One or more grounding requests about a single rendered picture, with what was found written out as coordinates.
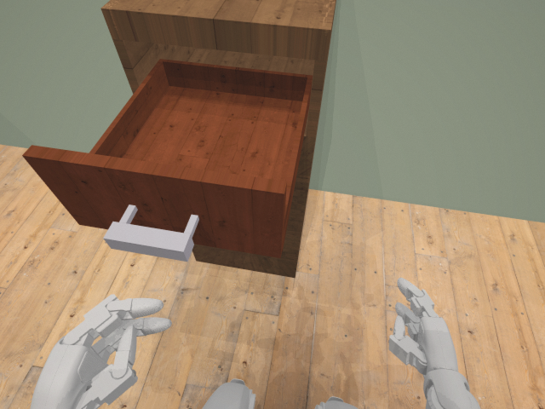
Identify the left robot thigh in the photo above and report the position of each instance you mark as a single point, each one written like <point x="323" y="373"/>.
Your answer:
<point x="231" y="396"/>

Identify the right robot hand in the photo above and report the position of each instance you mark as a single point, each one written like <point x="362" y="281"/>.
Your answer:
<point x="430" y="346"/>

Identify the robot right forearm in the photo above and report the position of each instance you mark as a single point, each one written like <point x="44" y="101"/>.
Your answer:
<point x="448" y="389"/>

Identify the drawer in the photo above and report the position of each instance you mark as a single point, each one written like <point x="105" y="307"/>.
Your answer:
<point x="219" y="142"/>

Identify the handle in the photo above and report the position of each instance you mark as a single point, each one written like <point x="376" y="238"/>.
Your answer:
<point x="124" y="236"/>

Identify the left robot hand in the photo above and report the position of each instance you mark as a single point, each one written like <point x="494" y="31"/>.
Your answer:
<point x="73" y="364"/>

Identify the cabinet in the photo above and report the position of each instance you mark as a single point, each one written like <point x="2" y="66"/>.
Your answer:
<point x="273" y="35"/>

